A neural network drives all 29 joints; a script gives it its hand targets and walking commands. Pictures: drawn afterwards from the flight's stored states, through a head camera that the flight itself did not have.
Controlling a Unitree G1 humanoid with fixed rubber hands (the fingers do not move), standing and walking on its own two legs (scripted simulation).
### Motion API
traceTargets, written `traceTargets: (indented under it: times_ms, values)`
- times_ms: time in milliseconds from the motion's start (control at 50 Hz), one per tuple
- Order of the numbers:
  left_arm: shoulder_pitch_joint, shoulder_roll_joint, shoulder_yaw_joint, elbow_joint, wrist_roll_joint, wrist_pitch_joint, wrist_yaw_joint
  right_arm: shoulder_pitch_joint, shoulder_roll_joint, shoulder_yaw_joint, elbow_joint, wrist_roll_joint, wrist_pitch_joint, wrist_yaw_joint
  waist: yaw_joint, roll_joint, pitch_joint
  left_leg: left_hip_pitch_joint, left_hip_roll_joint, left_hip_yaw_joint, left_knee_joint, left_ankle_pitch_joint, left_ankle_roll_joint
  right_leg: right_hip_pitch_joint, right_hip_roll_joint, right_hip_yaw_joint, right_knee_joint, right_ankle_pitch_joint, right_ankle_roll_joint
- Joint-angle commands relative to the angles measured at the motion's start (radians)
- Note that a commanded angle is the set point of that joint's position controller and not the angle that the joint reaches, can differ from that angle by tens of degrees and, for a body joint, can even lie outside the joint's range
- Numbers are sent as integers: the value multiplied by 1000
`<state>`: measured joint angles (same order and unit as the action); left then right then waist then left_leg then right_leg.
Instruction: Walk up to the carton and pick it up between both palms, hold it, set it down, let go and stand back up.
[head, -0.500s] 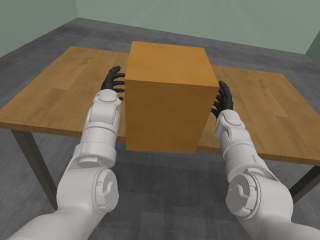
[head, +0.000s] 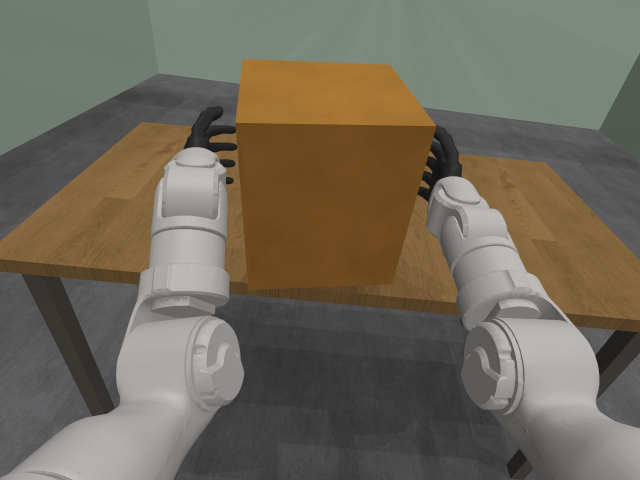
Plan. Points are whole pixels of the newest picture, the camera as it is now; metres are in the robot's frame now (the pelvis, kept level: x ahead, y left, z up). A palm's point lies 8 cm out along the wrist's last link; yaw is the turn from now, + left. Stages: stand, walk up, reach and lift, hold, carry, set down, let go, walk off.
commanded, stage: reach and lift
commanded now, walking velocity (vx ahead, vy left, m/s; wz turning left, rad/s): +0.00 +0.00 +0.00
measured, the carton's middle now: (320, 175) +0.46 +0.00 +0.21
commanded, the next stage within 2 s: hold in 1.52 s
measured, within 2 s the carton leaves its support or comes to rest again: neither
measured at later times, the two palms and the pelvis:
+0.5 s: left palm (209, 156) +0.41 +0.14 +0.26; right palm (442, 172) +0.40 -0.15 +0.26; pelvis +0.02 -0.01 +0.00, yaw +0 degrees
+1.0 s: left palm (191, 127) +0.39 +0.16 +0.30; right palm (445, 151) +0.39 -0.14 +0.29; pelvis +0.01 +0.01 +0.00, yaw +0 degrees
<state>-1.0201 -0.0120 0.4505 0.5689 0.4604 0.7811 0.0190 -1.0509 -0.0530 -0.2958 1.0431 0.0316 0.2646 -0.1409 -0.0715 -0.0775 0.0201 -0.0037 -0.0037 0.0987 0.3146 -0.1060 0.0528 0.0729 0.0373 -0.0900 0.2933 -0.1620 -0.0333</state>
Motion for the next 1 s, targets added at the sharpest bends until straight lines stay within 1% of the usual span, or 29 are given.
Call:
traceTargets:
  times_ms: [0,40,60,100,120,140,200,240,260,320,340,360,380,400,440,460,560,640,700,720,760,780,820,840,860,880,920,960,980]
  values:
    - [-732,-377,-204,-23,-153,-97,-153,-822,355,39,-223,-17,-70,166,-24,96,-317,15,52,-67,-131,-322,4,-93,-44,25,-62,-147,65]
    - [-710,-394,-236,-20,-181,-104,-147,-802,374,42,-227,-16,-68,168,-40,107,-358,43,46,-59,-120,-267,2,-89,-36,20,-65,-93,66]
    - [-726,-392,-265,-43,-201,-114,-143,-796,393,61,-250,-17,-70,166,-36,91,-398,51,41,-54,-111,-217,5,-74,-39,15,-71,-57,66]
    - [-681,-392,-257,-31,-196,-105,-145,-780,404,90,-260,-6,-60,157,-37,77,-413,102,29,-44,-82,-94,-2,-44,-34,19,-76,42,70]
    - [-649,-392,-275,-31,-205,-104,-150,-773,408,128,-266,10,-55,149,-47,56,-420,140,21,-43,-63,-15,-9,-30,-27,19,-77,100,75]
    - [-624,-379,-272,-41,-205,-96,-156,-776,403,157,-295,24,-48,142,-36,51,-416,149,18,-48,-62,-7,-6,-15,-29,22,-88,99,77]
    - [-685,-376,-291,-78,-226,-92,-165,-835,436,206,-334,65,-38,119,-35,31,-419,137,2,-46,-49,-23,8,-73,-57,49,-101,61,80]
    - [-744,-402,-335,-129,-256,-98,-158,-880,443,217,-367,78,-41,115,-43,48,-456,111,12,-48,-50,-40,5,-57,-49,37,-78,53,76]
    - [-749,-419,-360,-148,-269,-103,-150,-887,459,244,-398,93,-45,115,-39,61,-476,116,9,-49,-37,3,1,-66,-44,35,-71,81,74]
    - [-664,-448,-354,-146,-245,-68,-143,-859,469,299,-423,151,-26,112,-10,97,-462,162,9,-46,-8,141,-20,-17,-30,33,-62,212,72]
    - [-670,-459,-379,-204,-264,-61,-145,-860,476,321,-460,175,-22,106,-18,101,-503,180,10,-51,5,196,-28,9,-21,32,-50,266,76]
    - [-631,-464,-381,-243,-256,-47,-144,-835,468,347,-485,203,-12,99,-5,122,-509,195,7,-52,22,267,-39,38,-13,29,-43,330,75]
    - [-605,-470,-399,-282,-255,-29,-147,-819,470,390,-514,235,0,93,-11,112,-528,229,13,-56,44,348,-41,53,-8,32,-31,409,76]
    - [-593,-484,-403,-310,-266,-12,-154,-839,471,419,-561,265,12,84,-4,115,-547,237,8,-60,62,392,-47,83,0,33,-25,454,79]
    - [-613,-471,-443,-387,-277,15,-165,-797,483,447,-549,313,46,71,-39,133,-547,257,5,-64,78,424,-55,81,-2,43,-18,492,78]
    - [-608,-487,-458,-414,-287,27,-170,-791,478,459,-579,325,59,63,-40,132,-533,249,9,-74,84,441,-63,77,-1,41,-16,497,79]
    - [-622,-457,-477,-446,-279,72,-204,-731,457,446,-567,340,133,40,-85,150,-436,190,11,-72,56,322,-73,33,-7,44,-40,380,70]
    - [-601,-426,-423,-398,-241,99,-224,-710,415,403,-527,323,174,49,-69,131,-373,154,15,-72,9,207,-69,5,1,34,-54,250,62]
    - [-657,-435,-388,-340,-233,108,-239,-794,415,379,-540,304,182,63,-41,118,-355,93,21,-67,-31,90,-50,10,-3,31,-50,160,61]
    - [-679,-411,-370,-319,-231,101,-238,-820,407,375,-519,298,180,64,-37,95,-346,76,20,-59,-39,55,-43,-3,-8,37,-61,143,59]
    - [-717,-429,-366,-312,-240,93,-231,-854,415,355,-505,289,176,80,-30,103,-358,66,37,-77,-60,5,-43,-7,1,33,-51,95,52]
    - [-741,-421,-353,-271,-249,82,-227,-883,404,326,-489,276,173,85,-26,94,-361,48,38,-72,-73,-56,-36,-20,3,30,-54,58,51]
    - [-782,-448,-351,-193,-257,61,-213,-924,399,274,-431,238,163,100,-38,111,-346,-22,60,-103,-114,-194,-38,-39,7,39,-35,15,48]
    - [-799,-450,-350,-172,-256,50,-208,-904,397,250,-403,214,159,105,-41,127,-343,-30,56,-90,-121,-218,-38,-28,8,32,-33,3,48]
    - [-775,-453,-330,-131,-246,47,-203,-908,390,235,-379,204,154,117,-47,116,-333,-30,66,-103,-132,-241,-38,-33,10,34,-27,5,47]
    - [-784,-446,-325,-109,-248,40,-200,-930,389,223,-364,197,146,123,-39,117,-364,-40,70,-104,-136,-252,-34,-17,8,37,-25,13,49]
    - [-794,-422,-292,-62,-249,18,-194,-934,396,200,-314,182,137,132,-37,84,-399,-21,68,-102,-134,-247,-31,-14,2,40,-36,17,53]
    - [-820,-431,-302,-75,-260,1,-182,-945,402,191,-308,178,129,135,-37,84,-454,15,62,-100,-112,-169,-39,-32,4,42,-35,54,53]
    - [-830,-447,-317,-74,-275,-5,-174,-953,403,188,-307,178,124,133,-50,97,-497,42,63,-101,-97,-135,-45,-31,12,36,-32,76,49]
